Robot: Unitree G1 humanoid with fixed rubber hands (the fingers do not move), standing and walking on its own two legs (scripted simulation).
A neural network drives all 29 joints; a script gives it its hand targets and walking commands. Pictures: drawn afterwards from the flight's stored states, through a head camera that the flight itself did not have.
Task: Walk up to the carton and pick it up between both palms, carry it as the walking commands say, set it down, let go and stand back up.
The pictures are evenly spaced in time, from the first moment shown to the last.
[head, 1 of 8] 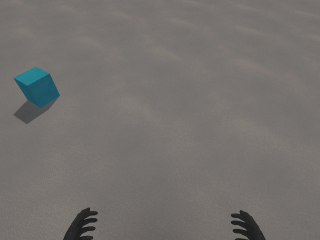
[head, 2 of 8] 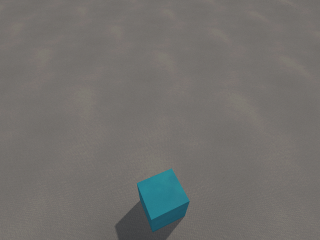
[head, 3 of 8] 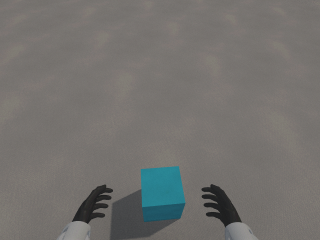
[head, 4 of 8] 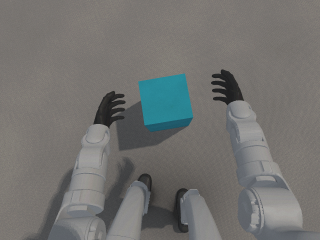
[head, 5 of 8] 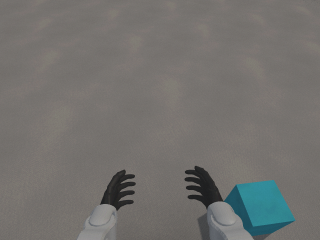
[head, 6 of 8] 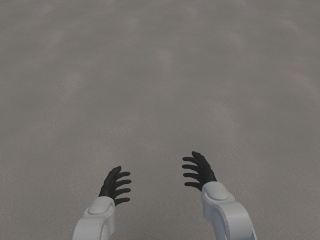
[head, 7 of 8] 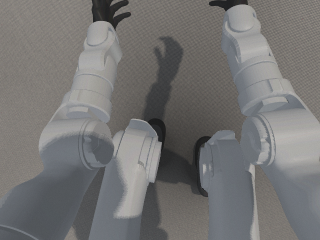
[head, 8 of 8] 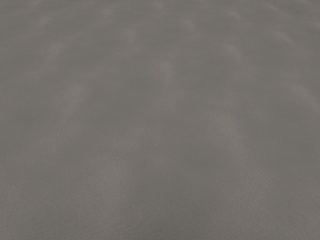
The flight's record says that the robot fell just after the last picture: no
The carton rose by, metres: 0.01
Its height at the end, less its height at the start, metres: +0.00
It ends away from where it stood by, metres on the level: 0.04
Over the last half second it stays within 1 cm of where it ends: yes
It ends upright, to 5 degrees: yes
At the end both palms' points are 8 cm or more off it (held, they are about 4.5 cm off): yes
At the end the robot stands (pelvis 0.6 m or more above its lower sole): yes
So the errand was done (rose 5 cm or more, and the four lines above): no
